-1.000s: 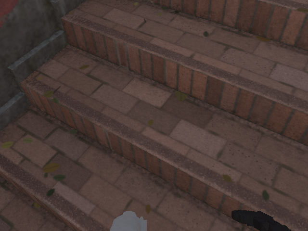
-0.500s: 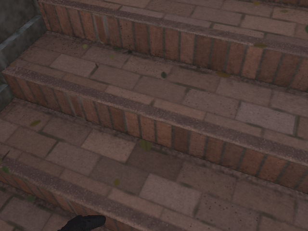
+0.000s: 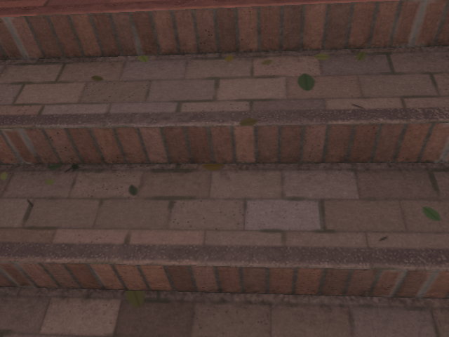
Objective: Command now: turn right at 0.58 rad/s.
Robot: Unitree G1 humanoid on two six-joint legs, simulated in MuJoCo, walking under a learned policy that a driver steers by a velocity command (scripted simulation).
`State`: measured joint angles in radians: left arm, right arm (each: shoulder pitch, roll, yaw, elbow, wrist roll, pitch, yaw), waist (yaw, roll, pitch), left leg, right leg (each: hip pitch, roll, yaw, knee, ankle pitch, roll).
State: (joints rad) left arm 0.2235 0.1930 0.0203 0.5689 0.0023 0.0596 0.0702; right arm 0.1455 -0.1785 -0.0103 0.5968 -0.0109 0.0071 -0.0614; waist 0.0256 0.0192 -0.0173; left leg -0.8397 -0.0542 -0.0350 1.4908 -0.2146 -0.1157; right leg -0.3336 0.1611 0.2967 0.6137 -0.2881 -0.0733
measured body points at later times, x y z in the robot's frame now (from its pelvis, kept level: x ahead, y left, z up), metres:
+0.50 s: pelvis +0.04 +0.05 +0.00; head +0.07 +0.07 +0.45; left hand +0.28 +0.21 -0.10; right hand +0.11 -0.21 -0.10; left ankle +0.08 +0.16 -0.73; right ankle +0.00 -0.09 -0.69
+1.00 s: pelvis +0.05 +0.01 +0.01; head +0.06 +0.00 +0.46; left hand +0.18 +0.21 -0.13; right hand +0.01 -0.23 -0.14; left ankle +0.08 +0.16 -0.73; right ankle +0.01 -0.08 -0.73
